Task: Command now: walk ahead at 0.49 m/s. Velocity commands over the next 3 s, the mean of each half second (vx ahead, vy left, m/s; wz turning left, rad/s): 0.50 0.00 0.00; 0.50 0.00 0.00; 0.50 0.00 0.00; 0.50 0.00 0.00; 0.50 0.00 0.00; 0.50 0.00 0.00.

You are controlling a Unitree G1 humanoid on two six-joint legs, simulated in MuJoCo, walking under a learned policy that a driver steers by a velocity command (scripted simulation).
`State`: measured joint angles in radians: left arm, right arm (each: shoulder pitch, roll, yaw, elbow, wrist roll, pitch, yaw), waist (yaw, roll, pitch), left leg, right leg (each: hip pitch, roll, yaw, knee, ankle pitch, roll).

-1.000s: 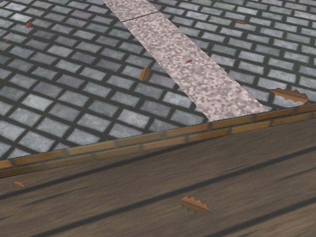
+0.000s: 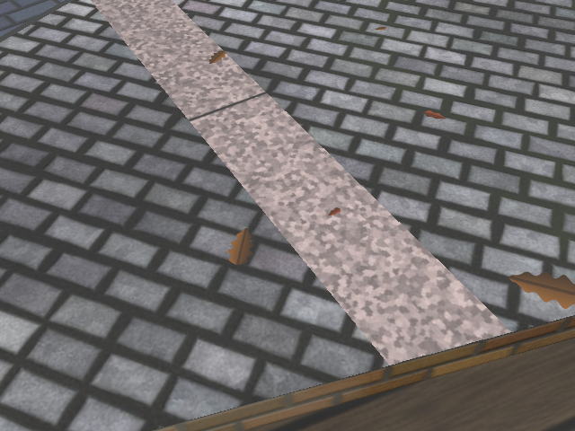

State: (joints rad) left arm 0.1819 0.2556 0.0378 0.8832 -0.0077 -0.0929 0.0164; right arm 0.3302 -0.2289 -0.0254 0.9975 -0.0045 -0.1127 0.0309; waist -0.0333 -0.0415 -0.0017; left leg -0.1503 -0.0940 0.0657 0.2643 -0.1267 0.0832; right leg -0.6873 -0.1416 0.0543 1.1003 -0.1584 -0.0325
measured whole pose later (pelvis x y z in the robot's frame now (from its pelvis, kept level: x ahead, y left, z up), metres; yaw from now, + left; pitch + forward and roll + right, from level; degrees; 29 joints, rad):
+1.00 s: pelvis +0.56 +0.01 +0.05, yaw +0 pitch +2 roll +1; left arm 0.35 0.22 0.02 1.00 -0.02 -0.07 -0.03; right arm 0.14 -0.20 0.00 0.79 -0.01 -0.09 0.04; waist -0.04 -0.02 -0.02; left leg -0.71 0.02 0.14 1.08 -0.39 0.09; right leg -0.29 0.04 0.17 1.33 -0.23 -0.07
